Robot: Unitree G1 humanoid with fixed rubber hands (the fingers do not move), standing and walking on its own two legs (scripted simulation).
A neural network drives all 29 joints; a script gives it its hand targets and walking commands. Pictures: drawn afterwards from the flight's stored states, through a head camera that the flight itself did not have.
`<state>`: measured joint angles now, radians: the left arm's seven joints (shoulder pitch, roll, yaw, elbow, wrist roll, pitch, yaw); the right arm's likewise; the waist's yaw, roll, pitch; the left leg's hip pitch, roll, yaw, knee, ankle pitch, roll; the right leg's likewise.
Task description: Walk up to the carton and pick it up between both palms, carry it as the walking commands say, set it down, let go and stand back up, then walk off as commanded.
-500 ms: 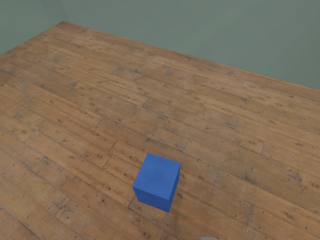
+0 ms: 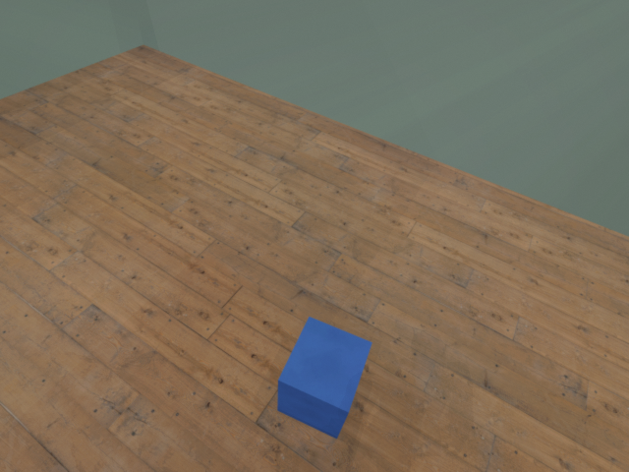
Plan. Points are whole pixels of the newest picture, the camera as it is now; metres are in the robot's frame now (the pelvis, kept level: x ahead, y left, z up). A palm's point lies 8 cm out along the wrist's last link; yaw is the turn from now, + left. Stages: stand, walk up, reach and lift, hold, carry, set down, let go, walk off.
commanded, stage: walk up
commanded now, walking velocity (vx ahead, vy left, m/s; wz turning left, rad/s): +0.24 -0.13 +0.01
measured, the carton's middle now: (323, 377) +0.49 -0.06 -0.66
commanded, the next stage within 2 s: none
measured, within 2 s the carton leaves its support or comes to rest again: neither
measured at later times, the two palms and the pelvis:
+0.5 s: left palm out of the picture +0.14 +0.14 -0.15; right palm out of the picture +0.01 -0.30 -0.17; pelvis +0.06 -0.08 -0.02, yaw -3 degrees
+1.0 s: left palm out of the picture +0.09 +0.17 -0.16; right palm out of the picture +0.06 -0.28 -0.15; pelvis +0.08 -0.06 -0.01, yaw -2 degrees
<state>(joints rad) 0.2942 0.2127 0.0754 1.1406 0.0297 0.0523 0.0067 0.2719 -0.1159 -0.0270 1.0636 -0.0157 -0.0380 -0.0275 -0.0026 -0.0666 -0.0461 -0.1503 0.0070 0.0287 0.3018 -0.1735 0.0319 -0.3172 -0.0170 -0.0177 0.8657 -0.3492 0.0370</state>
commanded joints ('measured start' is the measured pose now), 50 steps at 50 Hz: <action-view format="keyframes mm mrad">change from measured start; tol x16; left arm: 1 -79 26 14 -84 21 -37 -16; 50 -44 33 -32 -26 -28 -49 23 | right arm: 1 185 -190 -51 27 -11 -19 -18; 50 39 -136 -7 70 -9 24 -20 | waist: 1 -63 170 199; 9 -29 306 144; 17 -4 -189 83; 28 10 60 66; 50 33 68 126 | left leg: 1 165 346 -341 -168 -216 98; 9 -8 228 -125 -121 -32 86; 11 -33 114 10 70 480 32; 16 -94 13 -28 217 -324 -37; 24 -48 35 -48 73 -26 -34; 50 -80 89 -84 -20 9 -3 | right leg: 1 -342 -65 57 -35 13 22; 9 -81 -23 -39 -219 57 0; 11 148 -9 -37 -476 272 -14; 14 422 -198 101 -442 743 -90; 18 41 -215 234 -660 7 -113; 50 176 -105 57 -505 283 -53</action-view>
